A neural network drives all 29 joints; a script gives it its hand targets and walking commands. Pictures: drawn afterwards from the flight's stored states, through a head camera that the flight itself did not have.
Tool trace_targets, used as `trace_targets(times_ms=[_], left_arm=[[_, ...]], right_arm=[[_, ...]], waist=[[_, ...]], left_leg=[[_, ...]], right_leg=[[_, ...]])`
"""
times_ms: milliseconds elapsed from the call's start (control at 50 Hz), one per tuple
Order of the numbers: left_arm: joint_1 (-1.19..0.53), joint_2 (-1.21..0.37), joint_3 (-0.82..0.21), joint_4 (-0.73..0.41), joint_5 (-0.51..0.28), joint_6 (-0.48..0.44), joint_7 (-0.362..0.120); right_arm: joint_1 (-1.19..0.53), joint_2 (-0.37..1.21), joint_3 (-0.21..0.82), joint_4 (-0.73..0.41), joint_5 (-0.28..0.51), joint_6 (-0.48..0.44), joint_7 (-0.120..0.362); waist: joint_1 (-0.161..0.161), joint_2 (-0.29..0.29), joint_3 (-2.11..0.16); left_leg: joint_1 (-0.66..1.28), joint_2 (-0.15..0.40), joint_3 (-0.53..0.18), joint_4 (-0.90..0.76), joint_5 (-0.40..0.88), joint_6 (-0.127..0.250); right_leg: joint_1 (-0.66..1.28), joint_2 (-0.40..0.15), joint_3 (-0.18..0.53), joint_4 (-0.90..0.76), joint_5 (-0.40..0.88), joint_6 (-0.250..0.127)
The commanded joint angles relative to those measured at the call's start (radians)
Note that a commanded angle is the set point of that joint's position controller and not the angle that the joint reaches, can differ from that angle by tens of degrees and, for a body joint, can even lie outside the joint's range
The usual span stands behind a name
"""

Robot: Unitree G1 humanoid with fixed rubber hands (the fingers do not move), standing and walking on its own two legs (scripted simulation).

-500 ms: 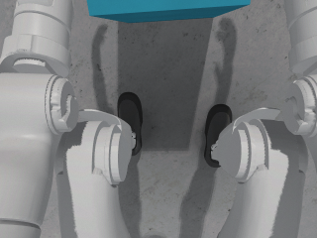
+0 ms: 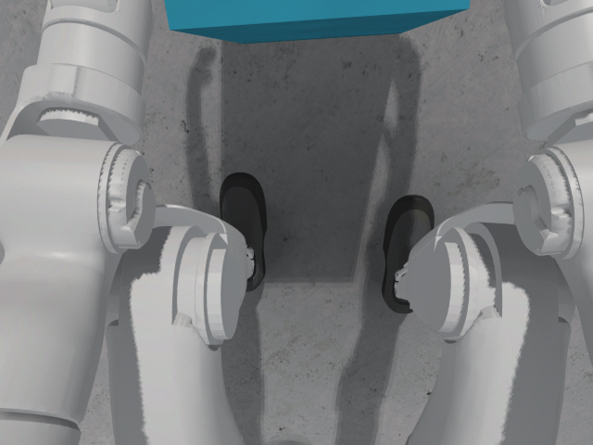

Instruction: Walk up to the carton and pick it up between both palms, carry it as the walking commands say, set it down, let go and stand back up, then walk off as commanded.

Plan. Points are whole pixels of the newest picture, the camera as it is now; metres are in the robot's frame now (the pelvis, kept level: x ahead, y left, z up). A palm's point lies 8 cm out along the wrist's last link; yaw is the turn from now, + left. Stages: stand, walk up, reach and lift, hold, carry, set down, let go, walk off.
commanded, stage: reach and lift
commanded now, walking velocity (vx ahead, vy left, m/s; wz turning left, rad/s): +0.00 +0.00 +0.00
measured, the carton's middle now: out of the picture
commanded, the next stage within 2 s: none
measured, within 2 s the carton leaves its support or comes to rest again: leaves its support in 0.62 s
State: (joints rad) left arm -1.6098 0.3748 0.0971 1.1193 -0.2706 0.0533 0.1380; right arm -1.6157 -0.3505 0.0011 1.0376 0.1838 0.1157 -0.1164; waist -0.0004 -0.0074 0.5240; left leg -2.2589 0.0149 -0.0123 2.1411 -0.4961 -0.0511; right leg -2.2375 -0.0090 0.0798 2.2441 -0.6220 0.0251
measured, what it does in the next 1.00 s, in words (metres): stands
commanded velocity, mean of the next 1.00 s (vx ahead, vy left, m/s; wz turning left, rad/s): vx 0.00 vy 0.00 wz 0.00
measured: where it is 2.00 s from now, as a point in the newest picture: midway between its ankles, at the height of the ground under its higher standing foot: (323, 261)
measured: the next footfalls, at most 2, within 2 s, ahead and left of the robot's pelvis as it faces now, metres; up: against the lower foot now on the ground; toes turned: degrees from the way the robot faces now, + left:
none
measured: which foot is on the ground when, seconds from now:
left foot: down 0.00-1.00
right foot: down 0.00-1.00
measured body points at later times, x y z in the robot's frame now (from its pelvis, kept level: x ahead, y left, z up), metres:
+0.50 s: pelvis +0.00 +0.00 -0.01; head +0.39 -0.02 +0.20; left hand +0.59 +0.16 -0.19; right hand +0.59 -0.15 -0.20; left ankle +0.14 +0.14 -0.33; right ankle +0.10 -0.13 -0.33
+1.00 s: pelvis -0.01 +0.01 +0.00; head +0.36 -0.01 +0.25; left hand +0.60 +0.14 -0.12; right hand +0.58 -0.16 -0.14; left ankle +0.14 +0.14 -0.33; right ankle +0.10 -0.13 -0.33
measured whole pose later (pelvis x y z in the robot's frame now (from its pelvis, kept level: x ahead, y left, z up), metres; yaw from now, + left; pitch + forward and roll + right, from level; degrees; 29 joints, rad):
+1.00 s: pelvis -0.01 +0.01 +0.00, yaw -1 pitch +28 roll +1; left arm -1.60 0.30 0.19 0.94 -0.16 0.30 0.21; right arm -1.60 -0.35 -0.08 0.99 0.18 0.30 -0.15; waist 0.00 -0.01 0.53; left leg -2.16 0.00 -0.03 2.18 -0.51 -0.05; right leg -2.12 -0.01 0.07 2.26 -0.64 0.04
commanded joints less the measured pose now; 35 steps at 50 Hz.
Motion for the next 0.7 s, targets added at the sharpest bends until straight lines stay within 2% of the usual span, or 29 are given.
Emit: trace_targets(times_ms=[0, 20, 40, 60, 80, 140, 180, 200, 220, 240, 260, 280, 300, 320, 340, 360, 380, 400, 440, 460, 480, 500, 520, 560, 580, 600, 620, 660, 680], left_arm=[[-0.513, -0.758, -0.158, -0.16, 0.05, 0.051, -0.257], [-0.539, -0.775, -0.169, -0.18, 0.032, 0.051, -0.273], [-0.525, -0.837, -0.175, -0.18, 0.02, 0.072, -0.289], [-0.549, -0.88, -0.195, -0.154, 0.027, 0.079, -0.302], [-0.541, -0.89, -0.178, -0.18, 0.021, 0.08, -0.31], [-0.529, -0.907, -0.16, -0.178, 0.026, 0.1, -0.339], [-0.514, -0.907, -0.175, -0.198, 0.027, 0.107, -0.346], [-0.51, -0.933, -0.198, -0.217, 0.013, 0.105, -0.352], [-0.472, -0.956, -0.166, -0.178, 0.007, 0.119, -0.358], [-0.492, -0.948, -0.181, -0.207, 0.005, 0.113, -0.365], [-0.497, -0.923, -0.187, -0.205, 0.006, 0.115, -0.364], [-0.492, -0.951, -0.181, -0.201, 0.002, 0.119, -0.362], [-0.498, -0.967, -0.201, -0.203, 0.0, 0.123, -0.366], [-0.487, -0.979, -0.168, -0.198, 0.014, 0.117, -0.362], [-0.499, -0.99, -0.194, -0.233, -0.008, 0.123, -0.361], [-0.491, -0.974, -0.167, -0.209, 0.016, 0.131, -0.361], [-0.566, -0.969, -0.193, -0.27, -0.012, 0.117, -0.357], [-0.576, -0.98, -0.212, -0.312, -0.034, 0.125, -0.352], [-0.626, -0.98, -0.24, -0.374, -0.045, 0.12, -0.335], [-0.629, -0.966, -0.256, -0.42, -0.051, 0.119, -0.327], [-0.628, -0.98, -0.254, -0.414, -0.044, 0.124, -0.322], [-0.64, -0.994, -0.248, -0.367, -0.055, 0.134, -0.325], [-0.647, -1.031, -0.252, -0.398, -0.073, 0.136, -0.318], [-0.663, -1.016, -0.234, -0.464, -0.052, 0.133, -0.306], [-0.639, -1.036, -0.261, -0.452, -0.066, 0.137, -0.302], [-0.659, -1.009, -0.295, -0.575, -0.082, 0.149, -0.287], [-0.625, -1.02, -0.265, -0.444, -0.034, 0.167, -0.284], [-0.584, -1.046, -0.24, -0.395, -0.005, 0.186, -0.287], [-0.62, -1.06, -0.263, -0.481, -0.029, 0.178, -0.291]], right_arm=[[-0.42, 0.818, 0.114, -0.046, -0.039, 0.034, 0.235], [-0.392, 0.888, 0.117, -0.014, -0.031, 0.046, 0.25], [-0.421, 0.871, 0.097, -0.107, -0.059, 0.044, 0.261], [-0.417, 0.903, 0.096, -0.047, -0.052, 0.062, 0.285], [-0.429, 0.912, 0.102, -0.107, -0.046, 0.062, 0.3], [-0.378, 0.966, 0.084, -0.083, -0.062, 0.082, 0.324], [-0.367, 0.965, 0.116, -0.047, -0.048, 0.098, 0.336], [-0.416, 0.957, 0.131, -0.142, -0.039, 0.078, 0.337], [-0.415, 0.946, 0.125, -0.136, -0.034, 0.083, 0.331], [-0.399, 0.985, 0.111, -0.119, -0.056, 0.085, 0.334], [-0.391, 1.007, 0.109, -0.13, -0.035, 0.087, 0.334], [-0.4, 0.973, 0.108, -0.141, -0.035, 0.087, 0.344], [-0.433, 0.994, 0.125, -0.157, -0.026, 0.089, 0.336], [-0.467, 0.989, 0.151, -0.201, -0.019, 0.082, 0.338], [-0.51, 0.986, 0.167, -0.265, -0.003, 0.08, 0.333], [-0.477, 0.994, 0.154, -0.229, -0.009, 0.091, 0.327], [-0.51, 0.994, 0.154, -0.206, 0.004, 0.089, 0.327], [-0.499, 0.963, 0.16, -0.262, -0.013, 0.091, 0.318], [-0.54, 1.021, 0.171, -0.293, 0.014, 0.092, 0.316], [-0.541, 1.04, 0.192, -0.334, 0.048, 0.094, 0.317], [-0.568, 1.022, 0.188, -0.338, 0.048, 0.087, 0.306], [-0.559, 0.993, 0.17, -0.298, 0.027, 0.096, 0.304], [-0.602, 0.985, 0.209, -0.382, 0.041, 0.088, 0.287], [-0.665, 0.99, 0.231, -0.459, 0.059, 0.086, 0.277], [-0.69, 1.026, 0.25, -0.478, 0.069, 0.084, 0.275], [-0.702, 1.017, 0.269, -0.599, 0.095, 0.085, 0.266], [-0.711, 0.988, 0.26, -0.5, 0.108, 0.087, 0.264], [-0.698, 1.002, 0.246, -0.462, 0.074, 0.096, 0.268], [-0.702, 1.058, 0.26, -0.503, 0.079, 0.101, 0.273]], waist=[[0.008, -0.048, -1.289], [0.029, -0.1, -1.29], [-0.027, -0.101, -1.34], [-0.006, -0.04, -1.262], [0.015, -0.062, -1.287], [0.002, -0.082, -1.263], [0.043, -0.108, -1.278], [0.049, -0.076, -1.351], [0.03, -0.125, -1.377], [0.004, -0.118, -1.328], [0.049, -0.073, -1.303], [0.016, -0.101, -1.325], [0.015, -0.088, -1.369], [0.067, -0.107, -1.395], [0.029, -0.149, -1.47], [0.071, -0.131, -1.455], [0.062, -0.082, -1.495], [0.015, -0.13, -1.579], [0.043, -0.071, -1.69], [0.063, -0.096, -1.798], [0.056, -0.052, -1.792], [0.015, -0.052, -1.787], [0.0, -0.084, -1.881], [0.056, -0.07, -1.973], [0.046, -0.1, -2.044], [0.063, -0.095, -2.214], [0.069, -0.058, -2.12], [0.059, -0.082, -2.03], [0.08, -0.12, -2.095]], left_leg=[[0.657, -0.098, 0.115, -0.079, 0.274, 0.012], [0.664, -0.087, 0.132, -0.043, 0.251, 0.02], [0.684, -0.101, 0.104, -0.062, 0.257, 0.025], [0.636, -0.097, 0.118, -0.044, 0.234, 0.015], [0.679, -0.107, 0.108, -0.061, 0.258, 0.025], [0.641, -0.105, 0.108, -0.059, 0.216, 0.038], [0.644, -0.104, 0.117, -0.045, 0.271, 0.028], [0.622, -0.103, 0.124, -0.036, 0.275, 0.03], [0.627, -0.103, 0.117, -0.03, 0.286, 0.037], [0.635, -0.108, 0.113, -0.032, 0.329, 0.043], [0.606, -0.095, 0.118, -0.041, 0.288, 0.048], [0.632, -0.1, 0.113, -0.043, 0.281, 0.049], [0.631, -0.097, 0.125, -0.023, 0.279, 0.04], [0.633, -0.104, 0.144, -0.016, 0.291, 0.043], [0.644, -0.113, 0.111, -0.032, 0.299, 0.058], [0.652, -0.107, 0.133, -0.032, 0.3, 0.049], [0.664, -0.105, 0.135, -0.026, 0.318, 0.045], [0.688, -0.113, 0.128, -0.033, 0.352, 0.037], [0.755, -0.105, 0.131, -0.041, 0.389, 0.041], [0.827, -0.111, 0.14, -0.043, 0.413, 0.041], [0.822, -0.109, 0.138, -0.033, 0.447, 0.039], [0.828, -0.109, 0.134, -0.027, 0.419, 0.033], [0.842, -0.112, 0.137, -0.017, 0.456, 0.037], [0.895, -0.119, 0.144, -0.029, 0.502, 0.034], [0.913, -0.124, 0.144, -0.022, 0.515, 0.039], [1.05, -0.131, 0.129, -0.049, 0.582, 0.034], [1.022, -0.119, 0.126, -0.057, 0.527, 0.036], [0.958, -0.113, 0.133, -0.076, 0.43, 0.035], [0.962, -0.127, 0.138, -0.073, 0.489, 0.031]], right_leg=[[0.625, 0.11, -0.162, -0.209, 0.343, 0.009], [0.619, 0.105, -0.145, -0.209, 0.306, 0.002], [0.644, 0.108, -0.174, -0.215, 0.311, -0.001], [0.575, 0.112, -0.15, -0.212, 0.3, -0.018], [0.586, 0.101, -0.162, -0.2, 0.308, -0.011], [0.571, 0.107, -0.171, -0.206, 0.277, -0.009], [0.617, 0.093, -0.162, -0.184, 0.343, -0.009], [0.646, 0.096, -0.143, -0.187, 0.355, -0.021], [0.684, 0.094, -0.17, -0.177, 0.361, -0.003], [0.608, 0.107, -0.185, -0.189, 0.369, -0.003], [0.602, 0.109, -0.154, -0.186, 0.372, -0.012], [0.585, 0.099, -0.169, -0.182, 0.334, -0.01], [0.625, 0.103, -0.151, -0.187, 0.337, -0.023], [0.648, 0.099, -0.145, -0.195, 0.342, -0.013], [0.711, 0.099, -0.175, -0.164, 0.394, -0.011], [0.673, 0.11, -0.17, -0.188, 0.382, -0.005], [0.679, 0.105, -0.16, -0.181, 0.385, -0.016], [0.747, 0.112, -0.182, -0.185, 0.445, -0.012], [0.765, 0.108, -0.175, -0.178, 0.463, -0.012], [0.811, 0.113, -0.187, -0.175, 0.493, -0.003], [0.765, 0.11, -0.187, -0.164, 0.505, -0.004], [0.781, 0.105, -0.178, -0.18, 0.487, -0.009], [0.871, 0.105, -0.178, -0.183, 0.528, -0.003], [0.88, 0.108, -0.17, -0.184, 0.558, 0.002], [0.922, 0.112, -0.181, -0.178, 0.575, 0.004], [0.989, 0.128, -0.199, -0.177, 0.637, 0.01], [0.952, 0.116, -0.192, -0.185, 0.592, 0.013], [0.879, 0.108, -0.199, -0.21, 0.477, 0.015], [0.919, 0.12, -0.201, -0.192, 0.551, 0.009]])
